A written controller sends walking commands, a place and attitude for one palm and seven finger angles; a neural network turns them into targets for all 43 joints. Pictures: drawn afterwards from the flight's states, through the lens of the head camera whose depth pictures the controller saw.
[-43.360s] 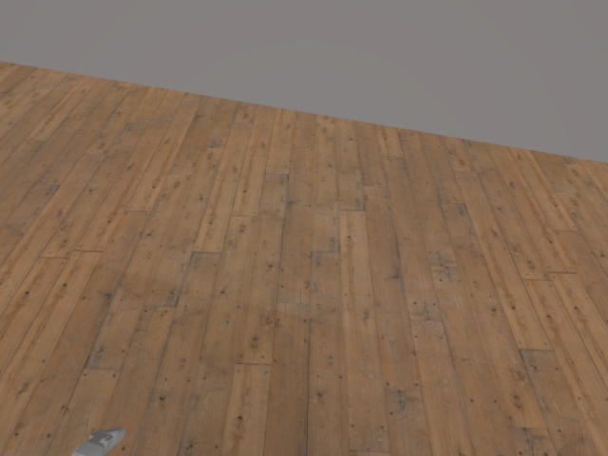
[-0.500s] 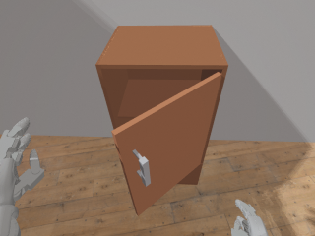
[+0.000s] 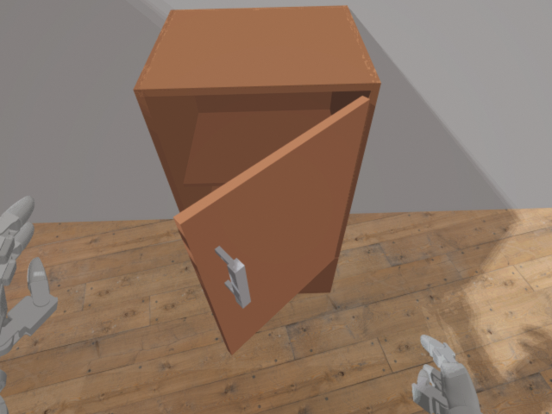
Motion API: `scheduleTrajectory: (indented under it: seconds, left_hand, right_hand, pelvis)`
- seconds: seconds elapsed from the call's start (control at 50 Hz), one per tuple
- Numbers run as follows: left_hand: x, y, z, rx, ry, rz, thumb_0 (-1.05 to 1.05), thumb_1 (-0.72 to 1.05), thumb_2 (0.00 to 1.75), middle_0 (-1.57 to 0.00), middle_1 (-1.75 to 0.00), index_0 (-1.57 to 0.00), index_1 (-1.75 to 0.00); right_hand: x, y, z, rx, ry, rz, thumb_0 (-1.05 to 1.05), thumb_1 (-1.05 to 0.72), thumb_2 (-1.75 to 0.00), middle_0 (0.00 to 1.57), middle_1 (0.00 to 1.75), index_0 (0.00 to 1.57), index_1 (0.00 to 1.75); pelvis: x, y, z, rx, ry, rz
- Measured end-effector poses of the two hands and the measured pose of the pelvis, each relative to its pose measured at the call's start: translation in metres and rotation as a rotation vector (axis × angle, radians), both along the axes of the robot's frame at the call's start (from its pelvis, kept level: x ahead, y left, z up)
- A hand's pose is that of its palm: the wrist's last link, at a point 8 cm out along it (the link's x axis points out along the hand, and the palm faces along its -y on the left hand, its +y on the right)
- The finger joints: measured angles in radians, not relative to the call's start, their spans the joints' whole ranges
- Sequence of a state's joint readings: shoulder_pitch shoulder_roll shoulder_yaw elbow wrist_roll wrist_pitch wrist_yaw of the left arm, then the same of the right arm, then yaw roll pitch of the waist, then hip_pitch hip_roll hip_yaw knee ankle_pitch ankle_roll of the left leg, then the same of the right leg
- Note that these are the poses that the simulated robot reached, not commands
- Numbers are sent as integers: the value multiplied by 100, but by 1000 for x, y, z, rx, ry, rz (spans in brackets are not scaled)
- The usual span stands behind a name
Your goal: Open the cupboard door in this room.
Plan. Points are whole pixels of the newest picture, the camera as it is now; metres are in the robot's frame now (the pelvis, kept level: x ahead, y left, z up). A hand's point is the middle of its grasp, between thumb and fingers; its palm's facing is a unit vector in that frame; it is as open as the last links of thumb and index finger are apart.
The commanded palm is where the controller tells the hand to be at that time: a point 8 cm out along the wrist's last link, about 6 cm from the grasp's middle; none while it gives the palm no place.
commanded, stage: step back with the hand held close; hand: left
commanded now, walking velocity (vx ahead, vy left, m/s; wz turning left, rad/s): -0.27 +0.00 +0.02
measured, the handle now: (232, 277) +0.35 +0.11 -0.06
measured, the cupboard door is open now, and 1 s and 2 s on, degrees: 42 42 42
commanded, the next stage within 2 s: stop stepping back and stand still in 0.98 s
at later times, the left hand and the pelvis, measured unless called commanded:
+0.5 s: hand out of the picture +0.11 +0.29 +0.15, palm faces +0.46 -0.75 -0.47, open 7.4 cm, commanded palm +0.04 +0.33 +0.17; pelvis -0.08 +0.02 -0.02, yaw +3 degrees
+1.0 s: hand out of the picture +0.03 +0.32 +0.17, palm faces +0.50 -0.78 -0.39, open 7.4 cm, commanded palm -0.03 +0.34 +0.17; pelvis -0.16 +0.03 -0.01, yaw +1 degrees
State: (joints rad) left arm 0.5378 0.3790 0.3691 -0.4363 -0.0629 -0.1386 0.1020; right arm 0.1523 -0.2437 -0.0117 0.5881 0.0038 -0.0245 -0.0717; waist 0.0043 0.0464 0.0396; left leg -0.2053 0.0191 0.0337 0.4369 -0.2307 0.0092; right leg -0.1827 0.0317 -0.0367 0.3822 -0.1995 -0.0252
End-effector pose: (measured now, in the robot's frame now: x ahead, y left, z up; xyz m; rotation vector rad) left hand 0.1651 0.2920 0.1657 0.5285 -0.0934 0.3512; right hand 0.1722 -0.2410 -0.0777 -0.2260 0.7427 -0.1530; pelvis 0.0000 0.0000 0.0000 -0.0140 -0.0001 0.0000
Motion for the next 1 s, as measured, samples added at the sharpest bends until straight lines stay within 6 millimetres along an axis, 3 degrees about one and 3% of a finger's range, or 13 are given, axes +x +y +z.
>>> scheduleTrajectory:
  seconds: [0.22, 0.44, 0.66, 0.8, 0.9, 1.0]
  left_hand:
    - [-28, 19, 10, 54, -56, -30, 1, 89, 89, -21, -30, -21, -30]
    - [-83, 33, 2, 63, -117, 20, 1, 89, 89, -21, -30, -21, -30]
    - [-138, 38, 9, 99, -209, 80, 1, 88, 89, -21, -30, -21, -30]
    - [-150, 53, -1, 60, -223, 40, 1, 88, 89, -21, -30, -21, -30]
    - [-165, 67, 14, 97, -236, 48, 1, 88, 89, -21, -30, -21, -30]
    - [-179, 60, 17, 31, -270, 34, 1, 89, 89, -20, -30, -21, -30]
  right_hand:
    - [-36, 11, 6, -28, 5, -41, 1, -91, -90, 20, 30, 20, 30]
    - [-73, 36, -1, -24, -30, 30, 1, -91, -90, 21, 30, 20, 30]
    - [-99, 39, -14, -39, 5, 104, 1, -91, -90, 21, 30, 20, 30]
    - [-121, 47, -8, -85, 8, 83, 1, -91, -90, 21, 30, 20, 30]
    - [-140, 63, 0, -52, 10, 85, 1, -91, -90, 21, 30, 20, 30]
    - [-155, 73, 9, -31, -8, 106, 1, -91, -90, 21, 30, 20, 30]
  pelvis:
    - [-30, 16, -4, 0, 0, -8]
    - [-72, 24, -14, -12, -18, 19]
    - [-103, 22, -23, -13, -20, 87]
    - [-131, 36, -24, -43, -15, 95]
    - [-147, 37, -14, -88, 22, 85]
    - [-164, 34, -7, -86, 87, 28]
